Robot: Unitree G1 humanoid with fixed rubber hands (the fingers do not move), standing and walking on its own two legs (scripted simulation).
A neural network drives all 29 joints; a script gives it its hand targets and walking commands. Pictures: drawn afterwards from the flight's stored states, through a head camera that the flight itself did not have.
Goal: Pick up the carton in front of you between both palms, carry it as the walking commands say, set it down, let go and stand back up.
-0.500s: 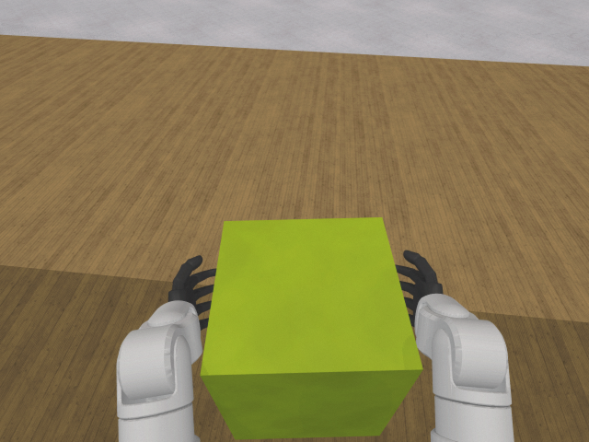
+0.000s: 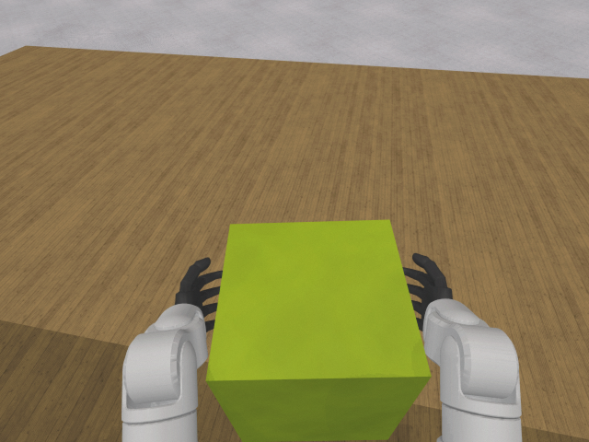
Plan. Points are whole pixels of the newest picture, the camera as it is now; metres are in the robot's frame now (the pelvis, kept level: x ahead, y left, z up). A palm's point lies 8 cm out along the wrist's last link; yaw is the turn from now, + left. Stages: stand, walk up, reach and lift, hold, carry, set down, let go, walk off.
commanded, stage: carry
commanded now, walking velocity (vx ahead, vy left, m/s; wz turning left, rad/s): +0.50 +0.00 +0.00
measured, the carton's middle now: (312, 336) +0.27 +0.00 +0.00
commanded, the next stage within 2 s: none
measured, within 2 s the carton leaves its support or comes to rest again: neither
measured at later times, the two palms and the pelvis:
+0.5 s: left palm (226, 118) +0.69 +0.16 +0.07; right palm (378, 119) +0.66 -0.14 +0.08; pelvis +0.32 +0.04 -0.01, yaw -3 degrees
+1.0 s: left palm (253, 50) +1.02 +0.13 +0.06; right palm (366, 46) +1.03 -0.17 +0.06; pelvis +0.66 -0.01 -0.03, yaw -1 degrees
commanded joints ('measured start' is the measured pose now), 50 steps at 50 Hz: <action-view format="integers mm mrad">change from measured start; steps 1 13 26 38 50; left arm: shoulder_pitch -507 -749 -1209 -1146 -1283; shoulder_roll -964 -698 -971 -910 -988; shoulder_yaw -732 -678 -585 -589 -613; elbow -149 26 221 187 129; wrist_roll -424 -403 -457 -418 -533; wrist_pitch -27 -15 -51 -20 -45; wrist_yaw -264 -218 -159 -175 -218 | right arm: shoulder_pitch -484 -761 -1275 -1138 -1208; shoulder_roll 949 724 983 926 980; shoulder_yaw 755 717 624 629 616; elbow -96 45 203 221 217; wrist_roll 404 418 570 475 456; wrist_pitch -40 -18 -67 -48 -64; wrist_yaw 256 212 229 208 163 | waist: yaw -10 14 -62 -80 32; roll -100 -169 81 122 -101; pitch -348 -186 -474 -409 -474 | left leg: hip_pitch -182 -150 523 580 -305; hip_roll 34 -40 189 76 -64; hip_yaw -14 121 -218 -9 -37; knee -62 -595 -772 -564 -107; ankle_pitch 88 314 456 735 -1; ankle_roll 6 45 193 122 27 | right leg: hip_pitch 413 427 -340 -87 561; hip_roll -267 -194 -28 41 -212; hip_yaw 309 130 262 150 457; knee -213 -152 739 -24 13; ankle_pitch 213 370 -160 337 692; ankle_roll -34 -43 36 24 -106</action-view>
